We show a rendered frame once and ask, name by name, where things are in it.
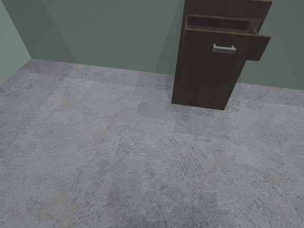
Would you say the drawer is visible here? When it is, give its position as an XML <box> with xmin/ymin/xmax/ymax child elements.
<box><xmin>182</xmin><ymin>16</ymin><xmax>271</xmax><ymax>61</ymax></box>

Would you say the cabinet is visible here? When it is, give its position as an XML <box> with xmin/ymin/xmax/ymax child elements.
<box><xmin>171</xmin><ymin>0</ymin><xmax>272</xmax><ymax>110</ymax></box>

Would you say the handle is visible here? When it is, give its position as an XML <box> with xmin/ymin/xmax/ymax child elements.
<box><xmin>213</xmin><ymin>44</ymin><xmax>236</xmax><ymax>54</ymax></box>

